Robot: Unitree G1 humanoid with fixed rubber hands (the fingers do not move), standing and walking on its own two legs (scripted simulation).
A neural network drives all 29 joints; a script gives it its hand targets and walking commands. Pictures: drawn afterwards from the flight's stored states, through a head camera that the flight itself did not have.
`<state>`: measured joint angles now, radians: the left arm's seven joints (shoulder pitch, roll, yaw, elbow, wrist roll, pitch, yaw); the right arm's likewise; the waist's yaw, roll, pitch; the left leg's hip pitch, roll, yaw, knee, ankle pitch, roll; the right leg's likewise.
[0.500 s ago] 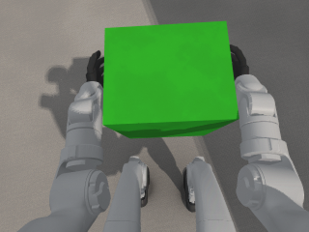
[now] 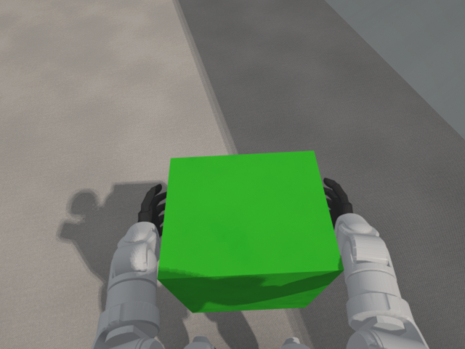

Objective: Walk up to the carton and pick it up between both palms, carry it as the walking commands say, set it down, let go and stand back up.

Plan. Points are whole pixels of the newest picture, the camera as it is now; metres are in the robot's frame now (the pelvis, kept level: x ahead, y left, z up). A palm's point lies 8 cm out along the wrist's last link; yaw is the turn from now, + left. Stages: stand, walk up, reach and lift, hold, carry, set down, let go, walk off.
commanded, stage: reach and lift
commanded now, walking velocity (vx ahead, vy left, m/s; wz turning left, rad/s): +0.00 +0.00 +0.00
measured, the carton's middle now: (245, 241) +0.34 +0.00 -0.08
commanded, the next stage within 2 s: hold in 1.86 s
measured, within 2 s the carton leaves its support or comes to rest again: neither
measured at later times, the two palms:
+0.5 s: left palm (135, 219) +0.33 +0.18 +0.05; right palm (356, 212) +0.33 -0.17 +0.05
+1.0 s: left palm (119, 218) +0.31 +0.18 +0.10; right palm (367, 210) +0.32 -0.17 +0.10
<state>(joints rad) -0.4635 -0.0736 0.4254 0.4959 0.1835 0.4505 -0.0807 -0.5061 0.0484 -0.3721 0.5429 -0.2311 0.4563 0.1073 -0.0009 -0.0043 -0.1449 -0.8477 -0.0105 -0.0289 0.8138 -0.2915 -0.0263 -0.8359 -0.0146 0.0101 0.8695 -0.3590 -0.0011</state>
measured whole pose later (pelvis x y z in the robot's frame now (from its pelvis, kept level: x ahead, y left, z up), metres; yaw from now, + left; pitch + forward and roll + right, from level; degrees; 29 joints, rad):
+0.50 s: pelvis +0.01 +0.00 +0.04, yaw +0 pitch +7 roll +1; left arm -0.38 -0.08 0.41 0.45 0.18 0.54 -0.09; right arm -0.42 0.08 -0.36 0.49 -0.23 0.54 0.10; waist 0.00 0.00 -0.11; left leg -0.47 -0.01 -0.03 0.55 -0.21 -0.02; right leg -0.46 -0.01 0.01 0.61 -0.28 0.00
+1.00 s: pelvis +0.01 +0.00 +0.05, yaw -1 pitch -3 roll +1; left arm -0.30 -0.08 0.36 0.27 0.18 0.72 -0.10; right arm -0.35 0.09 -0.31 0.34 -0.22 0.71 0.10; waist 0.00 0.00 -0.06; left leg -0.21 -0.01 -0.03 0.43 -0.18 -0.02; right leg -0.20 -0.01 0.01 0.50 -0.25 0.00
